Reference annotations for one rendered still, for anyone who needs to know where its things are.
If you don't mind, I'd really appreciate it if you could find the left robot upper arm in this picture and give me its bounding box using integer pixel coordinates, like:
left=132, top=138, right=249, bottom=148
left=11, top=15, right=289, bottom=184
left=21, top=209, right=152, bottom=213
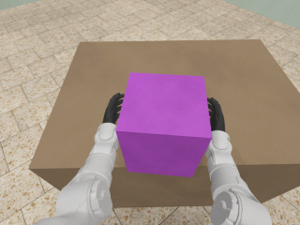
left=33, top=178, right=113, bottom=225

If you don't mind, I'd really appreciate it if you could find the pedestal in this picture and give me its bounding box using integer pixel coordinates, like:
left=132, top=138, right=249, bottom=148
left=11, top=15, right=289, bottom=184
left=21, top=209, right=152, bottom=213
left=28, top=39, right=300, bottom=208

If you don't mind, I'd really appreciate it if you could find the robot right hand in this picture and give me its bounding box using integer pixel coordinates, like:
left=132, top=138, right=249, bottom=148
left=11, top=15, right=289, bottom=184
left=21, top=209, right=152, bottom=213
left=207, top=97, right=226, bottom=132

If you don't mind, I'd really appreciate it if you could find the carton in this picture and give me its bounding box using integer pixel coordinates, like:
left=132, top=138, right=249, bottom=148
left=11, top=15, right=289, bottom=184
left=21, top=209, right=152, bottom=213
left=115, top=72, right=213, bottom=177

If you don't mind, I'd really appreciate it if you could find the right robot forearm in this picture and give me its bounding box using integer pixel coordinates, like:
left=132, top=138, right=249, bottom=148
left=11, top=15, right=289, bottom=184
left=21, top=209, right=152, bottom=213
left=205, top=130, right=272, bottom=225

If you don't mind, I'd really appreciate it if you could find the left robot forearm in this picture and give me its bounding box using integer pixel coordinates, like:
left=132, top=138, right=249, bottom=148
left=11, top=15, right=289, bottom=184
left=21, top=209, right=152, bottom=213
left=55, top=123, right=119, bottom=216

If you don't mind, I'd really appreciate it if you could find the robot left hand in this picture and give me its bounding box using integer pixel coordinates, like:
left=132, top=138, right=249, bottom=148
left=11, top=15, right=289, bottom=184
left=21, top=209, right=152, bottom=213
left=102, top=93, right=125, bottom=125

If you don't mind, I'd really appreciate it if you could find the right robot upper arm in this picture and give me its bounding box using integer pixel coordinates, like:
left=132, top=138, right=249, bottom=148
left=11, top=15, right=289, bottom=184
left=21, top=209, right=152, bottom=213
left=210, top=190, right=272, bottom=225

